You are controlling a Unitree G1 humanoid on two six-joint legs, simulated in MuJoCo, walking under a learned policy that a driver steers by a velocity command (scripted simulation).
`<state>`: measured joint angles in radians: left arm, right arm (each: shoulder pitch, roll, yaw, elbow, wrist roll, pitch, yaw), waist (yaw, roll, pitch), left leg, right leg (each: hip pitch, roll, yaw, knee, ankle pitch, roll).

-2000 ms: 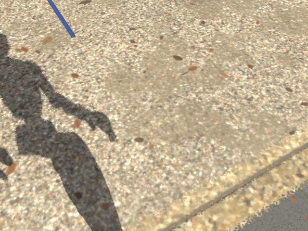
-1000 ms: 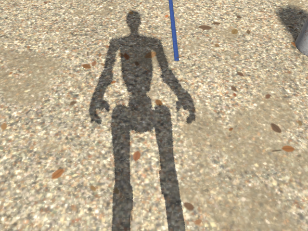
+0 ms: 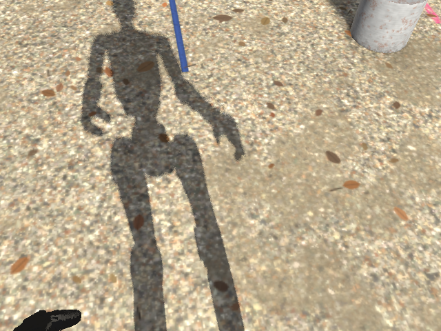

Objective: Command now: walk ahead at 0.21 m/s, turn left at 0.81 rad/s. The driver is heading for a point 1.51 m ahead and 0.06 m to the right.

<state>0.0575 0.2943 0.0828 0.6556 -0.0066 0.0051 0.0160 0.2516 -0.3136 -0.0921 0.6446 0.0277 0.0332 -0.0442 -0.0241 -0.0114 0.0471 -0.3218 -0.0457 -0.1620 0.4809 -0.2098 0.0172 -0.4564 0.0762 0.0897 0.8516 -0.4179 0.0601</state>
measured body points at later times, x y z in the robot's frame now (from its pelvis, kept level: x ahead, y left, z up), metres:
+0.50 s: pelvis +0.18 +0.04 -0.01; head +0.21 +0.03 +0.44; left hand +0.01 +0.27 -0.12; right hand +0.47 -0.12 -0.08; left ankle +0.26 +0.19 -0.72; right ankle +0.02 -0.14 -0.74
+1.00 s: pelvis +0.57 +0.07 -0.05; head +0.60 +0.06 +0.40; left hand +0.83 +0.27 -0.12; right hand +0.47 -0.18 -0.18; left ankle +0.29 +0.21 -0.68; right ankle +0.69 +0.03 -0.75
